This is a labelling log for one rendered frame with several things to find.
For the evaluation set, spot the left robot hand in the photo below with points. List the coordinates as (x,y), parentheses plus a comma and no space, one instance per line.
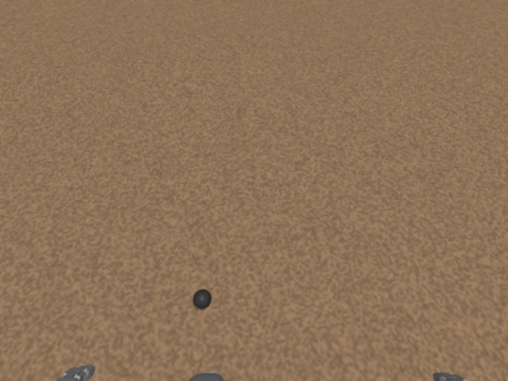
(82,373)

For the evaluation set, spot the ball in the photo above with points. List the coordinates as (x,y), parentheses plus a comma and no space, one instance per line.
(202,298)

